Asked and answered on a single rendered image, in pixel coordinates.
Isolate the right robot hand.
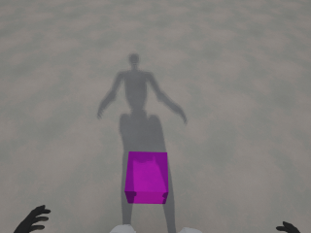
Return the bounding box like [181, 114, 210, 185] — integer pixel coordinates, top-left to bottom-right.
[276, 221, 300, 233]

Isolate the carton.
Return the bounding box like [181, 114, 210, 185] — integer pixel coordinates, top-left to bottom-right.
[124, 151, 169, 204]

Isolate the left robot hand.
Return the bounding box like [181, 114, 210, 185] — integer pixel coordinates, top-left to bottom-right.
[14, 205, 51, 233]

